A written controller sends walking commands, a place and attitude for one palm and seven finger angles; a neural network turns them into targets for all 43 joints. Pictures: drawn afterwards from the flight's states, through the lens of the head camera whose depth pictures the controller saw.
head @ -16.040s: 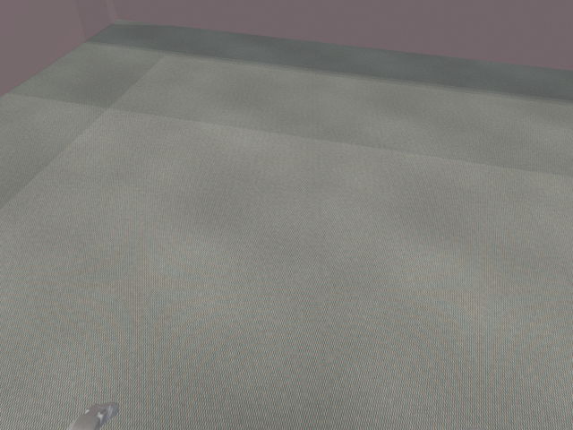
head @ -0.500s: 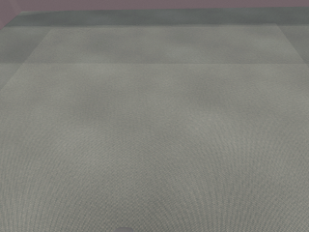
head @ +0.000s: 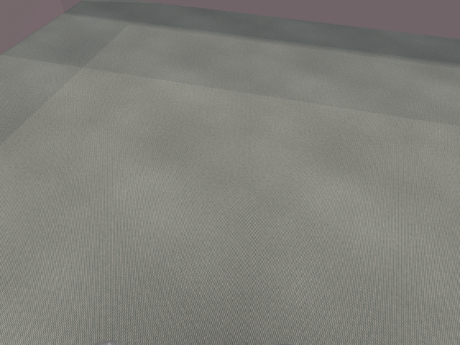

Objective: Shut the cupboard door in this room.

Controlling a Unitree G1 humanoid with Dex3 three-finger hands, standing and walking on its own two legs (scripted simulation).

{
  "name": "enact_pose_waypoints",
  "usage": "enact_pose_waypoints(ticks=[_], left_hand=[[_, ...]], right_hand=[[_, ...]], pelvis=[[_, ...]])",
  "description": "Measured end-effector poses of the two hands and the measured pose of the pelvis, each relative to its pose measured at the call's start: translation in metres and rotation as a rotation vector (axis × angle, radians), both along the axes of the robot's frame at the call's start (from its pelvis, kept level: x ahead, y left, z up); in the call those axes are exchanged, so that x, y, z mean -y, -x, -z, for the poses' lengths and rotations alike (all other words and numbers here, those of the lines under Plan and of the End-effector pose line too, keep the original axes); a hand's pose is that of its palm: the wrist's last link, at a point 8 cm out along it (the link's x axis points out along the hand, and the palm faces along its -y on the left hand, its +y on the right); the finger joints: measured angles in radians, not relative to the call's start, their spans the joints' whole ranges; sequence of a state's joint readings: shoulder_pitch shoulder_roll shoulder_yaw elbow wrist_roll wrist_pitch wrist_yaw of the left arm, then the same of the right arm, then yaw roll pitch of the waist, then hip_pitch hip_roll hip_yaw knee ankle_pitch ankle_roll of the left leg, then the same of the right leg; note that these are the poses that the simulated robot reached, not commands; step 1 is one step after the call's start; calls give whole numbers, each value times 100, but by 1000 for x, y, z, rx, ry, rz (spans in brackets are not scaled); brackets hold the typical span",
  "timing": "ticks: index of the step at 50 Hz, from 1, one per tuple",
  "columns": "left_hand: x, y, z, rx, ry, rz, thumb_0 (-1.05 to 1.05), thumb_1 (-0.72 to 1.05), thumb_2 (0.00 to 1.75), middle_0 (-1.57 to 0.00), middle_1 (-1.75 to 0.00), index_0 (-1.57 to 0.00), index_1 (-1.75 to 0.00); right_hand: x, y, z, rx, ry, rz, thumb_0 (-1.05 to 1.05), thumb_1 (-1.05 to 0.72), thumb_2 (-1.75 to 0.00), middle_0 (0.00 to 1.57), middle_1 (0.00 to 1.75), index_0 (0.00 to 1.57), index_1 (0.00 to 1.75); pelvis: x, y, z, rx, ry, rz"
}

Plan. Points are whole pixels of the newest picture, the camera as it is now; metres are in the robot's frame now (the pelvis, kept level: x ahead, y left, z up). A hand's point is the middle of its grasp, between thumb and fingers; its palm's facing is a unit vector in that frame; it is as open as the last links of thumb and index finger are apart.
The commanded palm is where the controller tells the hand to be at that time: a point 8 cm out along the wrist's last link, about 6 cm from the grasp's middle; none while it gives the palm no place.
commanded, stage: turn or walk to find it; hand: left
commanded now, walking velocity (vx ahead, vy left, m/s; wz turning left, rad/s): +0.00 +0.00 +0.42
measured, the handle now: out of the picture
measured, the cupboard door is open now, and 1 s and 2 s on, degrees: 72 72 72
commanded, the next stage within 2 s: stand and wait in 0.36 s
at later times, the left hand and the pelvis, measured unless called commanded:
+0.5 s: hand out of the picture -0.04 +0.17 -0.16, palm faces +0.27 -0.93 -0.25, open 7.3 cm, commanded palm none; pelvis -0.03 -0.03 +0.00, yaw +14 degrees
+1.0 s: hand out of the picture -0.05 +0.24 -0.16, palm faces +0.45 -0.86 -0.25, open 7.4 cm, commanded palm none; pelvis -0.06 +0.01 +0.00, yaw +26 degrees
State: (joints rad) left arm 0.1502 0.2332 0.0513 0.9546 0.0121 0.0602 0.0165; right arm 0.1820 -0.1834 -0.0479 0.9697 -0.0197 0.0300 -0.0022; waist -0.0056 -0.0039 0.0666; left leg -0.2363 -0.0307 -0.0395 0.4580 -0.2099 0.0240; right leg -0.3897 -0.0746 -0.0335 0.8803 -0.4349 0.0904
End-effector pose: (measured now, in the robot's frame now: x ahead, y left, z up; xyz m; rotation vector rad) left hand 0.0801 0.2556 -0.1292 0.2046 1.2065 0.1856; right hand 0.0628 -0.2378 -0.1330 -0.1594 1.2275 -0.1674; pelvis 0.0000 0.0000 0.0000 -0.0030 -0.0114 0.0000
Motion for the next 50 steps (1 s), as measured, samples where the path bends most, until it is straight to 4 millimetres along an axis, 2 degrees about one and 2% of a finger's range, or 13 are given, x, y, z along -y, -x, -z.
enact_pose_waypoints(ticks=[3, 6, 12, 18, 24, 30, 33, 36, 42, 46, 50], left_hand=[[15, -5, -4, 39, -11, 3, 0, 90, 90, -19, -30, -20, -30], [32, -1, -7, 76, -30, -3, 0, 90, 90, -19, -30, -20, -30], [53, 38, -18, 58, -31, -76, 0, 90, 90, -20, -30, -21, -30], [59, 78, -14, 9, -16, -160, 0, 91, 90, -20, -30, -21, -30], [48, 126, -1, -55, 10, -247, 0, 91, 90, -20, -30, -21, -30], [19, 181, 27, -119, 50, -351, 0, 90, 90, -20, -30, -21, -30], [4, 201, 34, -162, 59, -386, 0, 90, 90, -20, -30, -20, -30], [-7, 205, 28, -164, 65, -408, 0, 90, 90, -20, -30, -20, -30], [-25, 190, 13, -67, 46, -429, 0, 91, 90, -19, -30, -20, -30], [-30, 176, 6, -14, 21, -435, 0, 90, 90, -19, -30, -20, -30], [-28, 157, -1, 36, -2, -435, 0, 90, 90, -19, -30, -20, -30]], right_hand=[[13, 15, 12, -38, -16, 3, 1, -90, -90, 21, 30, 20, 30], [30, 26, 26, -72, -34, 2, 1, -90, -90, 21, 30, 20, 30], [52, 34, 25, -126, -37, -42, 1, -90, -90, 20, 30, 20, 30], [58, 30, 19, -157, -18, -106, 1, -91, -90, 20, 30, 20, 30], [40, 5, 13, -147, 17, -200, 1, -91, -90, 20, 30, 20, 30], [-6, -39, 6, -26, 58, -321, 1, -91, -90, 20, 30, 20, 30], [-30, -52, -4, 36, 60, -363, 1, -91, -90, 20, 30, 20, 30], [-47, -55, -15, 59, 65, -390, 1, -90, -90, 20, 30, 20, 30], [-64, -51, -19, 45, 54, -432, 0, -90, -90, 21, 30, 20, 30], [-62, -43, -14, 19, 41, -438, 1, -90, -90, 21, 30, 20, 30], [-50, -31, -6, -26, 32, -438, 1, -90, -90, 21, 30, 20, 30]], pelvis=[[12, 6, 4, -6, -11, -23], [26, 11, 10, -4, -14, -52], [40, 18, 1, 8, -40, -119], [44, 22, -2, 2, -41, -183], [33, 30, 1, -9, -29, -238], [6, 43, 15, -10, 6, -304], [-4, 49, 14, -2, 3, -312], [-11, 51, 6, -1, 23, -336], [-19, 56, -3, -5, 29, -387], [-17, 57, -4, -9, 21, -421], [-8, 56, -2, -11, 13, -461]])
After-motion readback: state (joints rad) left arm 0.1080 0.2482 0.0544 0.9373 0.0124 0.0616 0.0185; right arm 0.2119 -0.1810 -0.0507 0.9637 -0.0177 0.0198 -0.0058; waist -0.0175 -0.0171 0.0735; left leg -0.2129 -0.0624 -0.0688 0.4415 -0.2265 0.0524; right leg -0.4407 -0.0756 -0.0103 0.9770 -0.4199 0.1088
